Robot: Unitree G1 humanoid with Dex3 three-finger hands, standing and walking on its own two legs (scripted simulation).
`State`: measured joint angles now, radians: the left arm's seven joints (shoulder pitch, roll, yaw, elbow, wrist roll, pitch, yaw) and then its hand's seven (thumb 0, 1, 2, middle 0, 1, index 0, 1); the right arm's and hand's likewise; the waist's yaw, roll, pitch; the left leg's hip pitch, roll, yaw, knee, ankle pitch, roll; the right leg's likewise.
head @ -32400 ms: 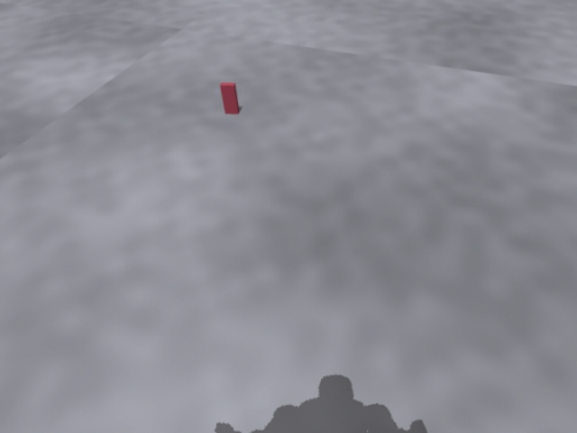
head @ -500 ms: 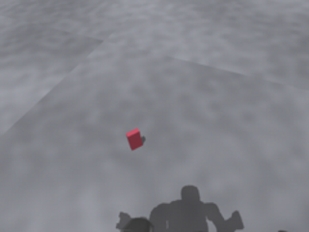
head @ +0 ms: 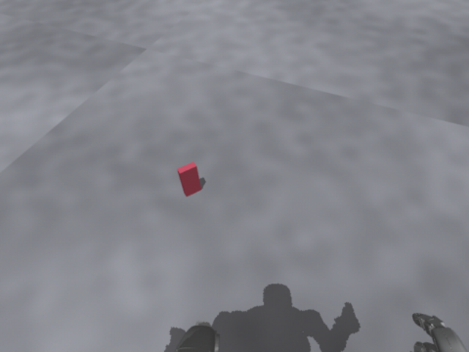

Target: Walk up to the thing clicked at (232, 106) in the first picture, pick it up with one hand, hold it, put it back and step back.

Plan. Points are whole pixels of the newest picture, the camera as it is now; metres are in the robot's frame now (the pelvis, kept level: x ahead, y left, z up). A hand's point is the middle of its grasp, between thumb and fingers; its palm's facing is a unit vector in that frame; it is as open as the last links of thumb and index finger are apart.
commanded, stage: step back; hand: left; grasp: from the side
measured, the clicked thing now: (189, 180) +0.92 +0.27 -0.65
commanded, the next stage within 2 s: stand in 1.10 s
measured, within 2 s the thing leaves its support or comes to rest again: neither
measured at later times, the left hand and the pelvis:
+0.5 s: hand out of the picture +0.01 +0.27 -0.13, palm faces +0.09 -0.91 -0.40, open 7.4 cm; pelvis -0.03 -0.01 +0.01, yaw +4 degrees
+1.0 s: hand out of the picture +0.07 +0.28 -0.13, palm faces +0.10 -0.93 -0.36, open 7.4 cm; pelvis +0.01 +0.01 +0.02, yaw +6 degrees
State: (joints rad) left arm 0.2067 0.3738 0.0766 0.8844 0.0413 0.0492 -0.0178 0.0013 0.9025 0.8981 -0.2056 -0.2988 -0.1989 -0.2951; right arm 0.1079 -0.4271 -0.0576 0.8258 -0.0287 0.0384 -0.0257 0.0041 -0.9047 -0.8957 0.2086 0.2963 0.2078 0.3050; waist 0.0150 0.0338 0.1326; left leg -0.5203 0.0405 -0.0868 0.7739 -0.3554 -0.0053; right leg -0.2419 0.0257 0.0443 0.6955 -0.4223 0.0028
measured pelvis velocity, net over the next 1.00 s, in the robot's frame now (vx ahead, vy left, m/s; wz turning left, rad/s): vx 0.01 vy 0.01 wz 0.10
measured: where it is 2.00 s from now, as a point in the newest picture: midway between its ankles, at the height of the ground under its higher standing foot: outside the picture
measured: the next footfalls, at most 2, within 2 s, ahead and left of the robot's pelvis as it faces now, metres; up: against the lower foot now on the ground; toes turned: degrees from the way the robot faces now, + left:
left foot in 0.22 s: +0.06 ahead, +0.14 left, +0.00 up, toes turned +6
